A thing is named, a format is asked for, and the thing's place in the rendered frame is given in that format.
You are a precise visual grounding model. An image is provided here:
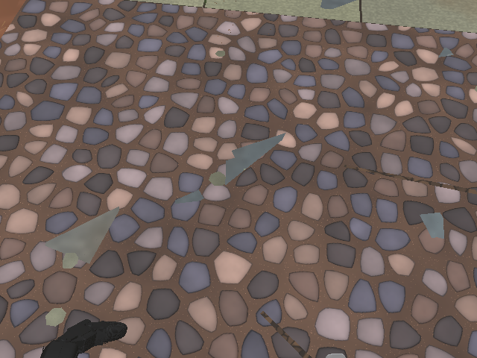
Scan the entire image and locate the left robot hand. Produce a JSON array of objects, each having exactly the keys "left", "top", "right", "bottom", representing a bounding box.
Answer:
[{"left": 40, "top": 319, "right": 127, "bottom": 358}]

